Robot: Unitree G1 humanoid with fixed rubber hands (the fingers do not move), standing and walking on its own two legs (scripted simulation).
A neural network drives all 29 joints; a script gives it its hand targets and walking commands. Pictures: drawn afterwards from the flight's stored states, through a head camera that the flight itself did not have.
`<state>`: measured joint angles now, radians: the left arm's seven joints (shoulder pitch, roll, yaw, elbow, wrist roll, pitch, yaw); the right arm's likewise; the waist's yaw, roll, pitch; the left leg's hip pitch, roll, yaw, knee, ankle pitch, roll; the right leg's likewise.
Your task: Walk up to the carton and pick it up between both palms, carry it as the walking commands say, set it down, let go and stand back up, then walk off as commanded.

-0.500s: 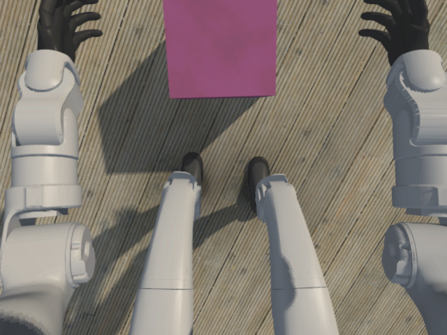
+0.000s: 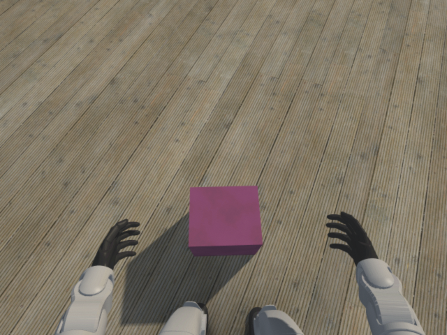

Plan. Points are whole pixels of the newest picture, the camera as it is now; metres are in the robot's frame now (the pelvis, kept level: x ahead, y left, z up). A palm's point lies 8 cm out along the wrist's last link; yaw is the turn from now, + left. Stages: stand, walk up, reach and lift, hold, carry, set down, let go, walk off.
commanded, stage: let go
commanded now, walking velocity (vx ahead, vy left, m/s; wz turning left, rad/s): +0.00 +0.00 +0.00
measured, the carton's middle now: (224, 222) +0.46 +0.02 -0.63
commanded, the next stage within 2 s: stand in 0.64 s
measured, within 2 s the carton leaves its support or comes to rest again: neither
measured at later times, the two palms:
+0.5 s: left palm (102, 283) +0.20 +0.22 -0.05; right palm (382, 288) +0.20 -0.24 -0.04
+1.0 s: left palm (72, 312) +0.16 +0.27 -0.06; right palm (408, 302) +0.18 -0.29 -0.06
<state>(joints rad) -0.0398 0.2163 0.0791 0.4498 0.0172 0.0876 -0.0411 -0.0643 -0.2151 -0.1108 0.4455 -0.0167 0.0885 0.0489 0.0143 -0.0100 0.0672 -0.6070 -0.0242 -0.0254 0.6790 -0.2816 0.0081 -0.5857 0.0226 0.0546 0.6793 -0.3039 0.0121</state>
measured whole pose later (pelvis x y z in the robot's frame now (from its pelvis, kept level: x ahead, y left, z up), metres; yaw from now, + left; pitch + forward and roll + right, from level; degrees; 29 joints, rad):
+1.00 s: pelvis +0.06 -0.01 +0.01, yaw +2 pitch -4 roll +0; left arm 0.33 0.27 0.09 0.74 0.03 -0.03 0.00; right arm 0.33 -0.27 -0.08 0.75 -0.03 -0.03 -0.01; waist 0.00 -0.01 -0.24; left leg -0.13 -0.02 -0.07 0.57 -0.36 -0.01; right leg -0.09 0.02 0.01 0.55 -0.39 -0.01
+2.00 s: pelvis -0.13 -0.01 +0.01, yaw +2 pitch -6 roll -1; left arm 0.38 0.29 0.08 0.80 0.03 0.01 0.00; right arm 0.39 -0.29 -0.09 0.85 -0.05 0.00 0.00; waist 0.02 0.00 -0.02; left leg -0.43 -0.01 -0.05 0.74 -0.40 0.03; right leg -0.36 0.03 0.00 0.56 -0.31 -0.02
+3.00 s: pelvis -0.24 +0.01 +0.01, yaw +5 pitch -1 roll -1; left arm 0.36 0.28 0.04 0.96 0.03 0.03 0.00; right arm 0.34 -0.24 -0.03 0.88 -0.02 -0.01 0.03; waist 0.00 -0.06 -0.08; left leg -0.25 0.00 0.08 0.63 -0.36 0.03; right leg -0.32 -0.06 0.02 0.76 -0.40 0.02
